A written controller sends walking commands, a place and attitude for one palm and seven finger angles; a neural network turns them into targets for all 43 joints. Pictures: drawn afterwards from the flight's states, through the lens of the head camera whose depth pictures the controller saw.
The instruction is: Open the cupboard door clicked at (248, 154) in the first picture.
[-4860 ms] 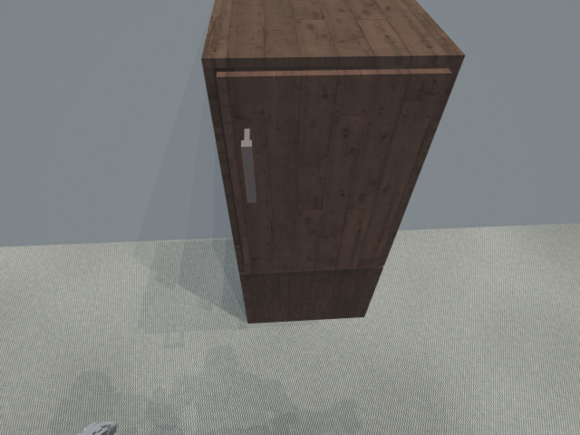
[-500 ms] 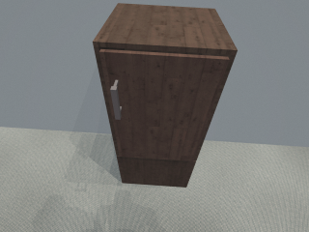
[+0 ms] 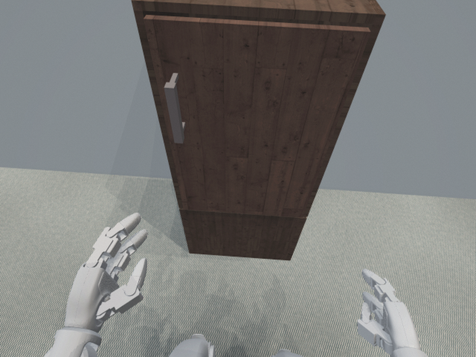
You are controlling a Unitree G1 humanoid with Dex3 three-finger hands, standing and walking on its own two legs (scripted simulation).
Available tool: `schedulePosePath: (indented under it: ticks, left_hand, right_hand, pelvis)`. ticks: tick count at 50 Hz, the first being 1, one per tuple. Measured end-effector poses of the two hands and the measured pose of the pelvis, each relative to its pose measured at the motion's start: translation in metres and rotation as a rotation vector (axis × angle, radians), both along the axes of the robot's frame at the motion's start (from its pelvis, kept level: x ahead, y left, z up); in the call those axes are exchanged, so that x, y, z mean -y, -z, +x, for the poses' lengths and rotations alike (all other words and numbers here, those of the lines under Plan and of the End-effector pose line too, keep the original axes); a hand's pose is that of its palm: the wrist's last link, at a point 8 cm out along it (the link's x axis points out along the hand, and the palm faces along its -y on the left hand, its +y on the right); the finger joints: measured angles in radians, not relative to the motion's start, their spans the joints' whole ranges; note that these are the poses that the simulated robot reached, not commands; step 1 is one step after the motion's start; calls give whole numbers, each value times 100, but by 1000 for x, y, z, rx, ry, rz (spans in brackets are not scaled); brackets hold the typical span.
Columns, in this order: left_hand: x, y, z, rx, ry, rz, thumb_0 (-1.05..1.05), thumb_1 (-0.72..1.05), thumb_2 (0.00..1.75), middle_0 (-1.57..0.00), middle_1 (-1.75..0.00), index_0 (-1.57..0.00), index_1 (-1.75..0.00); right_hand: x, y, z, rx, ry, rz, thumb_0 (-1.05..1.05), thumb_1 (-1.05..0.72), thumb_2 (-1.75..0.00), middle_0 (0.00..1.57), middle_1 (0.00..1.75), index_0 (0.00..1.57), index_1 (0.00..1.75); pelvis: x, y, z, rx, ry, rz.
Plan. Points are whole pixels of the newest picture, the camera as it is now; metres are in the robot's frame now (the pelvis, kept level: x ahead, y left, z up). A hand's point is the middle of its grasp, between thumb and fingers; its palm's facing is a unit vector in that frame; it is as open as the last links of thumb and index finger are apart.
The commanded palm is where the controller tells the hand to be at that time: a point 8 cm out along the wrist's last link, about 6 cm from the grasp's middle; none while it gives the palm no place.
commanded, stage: raise the hand with hooked fingers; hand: left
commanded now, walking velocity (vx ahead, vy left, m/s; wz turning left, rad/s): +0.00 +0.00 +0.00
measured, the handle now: (177, 109) +0.58 +0.16 +0.10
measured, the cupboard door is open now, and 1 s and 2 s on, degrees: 0 0 0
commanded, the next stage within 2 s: move the hooked fingers beside the handle in 1.78 s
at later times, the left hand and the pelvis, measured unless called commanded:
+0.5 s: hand (109, 259) +0.25 +0.21 +0.06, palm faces +0.01 -1.00 -0.06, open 10.9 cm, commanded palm +0.22 +0.27 +0.06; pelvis +0.03 -0.01 +0.00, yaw +0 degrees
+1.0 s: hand (76, 227) +0.29 +0.26 +0.09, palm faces +0.01 -1.00 -0.04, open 13.6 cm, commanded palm +0.26 +0.32 +0.10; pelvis +0.03 +0.01 +0.02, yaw +1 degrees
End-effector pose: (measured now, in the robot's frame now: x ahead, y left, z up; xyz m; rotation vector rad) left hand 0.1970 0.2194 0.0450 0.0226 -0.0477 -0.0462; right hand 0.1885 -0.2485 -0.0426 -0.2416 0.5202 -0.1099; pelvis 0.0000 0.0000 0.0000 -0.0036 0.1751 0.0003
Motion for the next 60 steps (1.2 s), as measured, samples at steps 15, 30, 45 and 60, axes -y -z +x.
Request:
schedulePosePath:
  ticks: [15, 30, 45, 60]
  left_hand:
    - [-31, -2, -6, -50, -76, 67, 1, 38, 67, -23, -63, -24, -64]
    - [-54, -22, 39, -95, -60, 39, 0, 3, 52, -26, -86, -27, -86]
    - [-86, -41, 60, -61, -55, 30, -1, -32, 37, -29, -108, -29, -109]
    - [-119, -61, 90, -65, -50, 19, -1, -49, 30, -30, -119, -30, -120]
  right_hand:
    - [-10, 40, 16, -122, -27, 18, 1, -90, -90, 20, 30, 20, 30]
    - [13, 27, -16, -211, 98, -7, 1, -90, -90, 20, 30, 20, 30]
    - [-12, -1, 7, -131, 28, -25, 1, -90, -90, 20, 30, 20, 30]
    - [-26, -6, -7, -176, 26, -29, 1, -90, -90, 20, 30, 20, 30]
  pelvis:
    - [19, 16, 15, -53, -36, -49]
    - [8, -8, 34, -48, -9, -27]
    - [-6, -19, 32, -5, -20, -43]
    - [-17, -30, 32, 23, -19, -47]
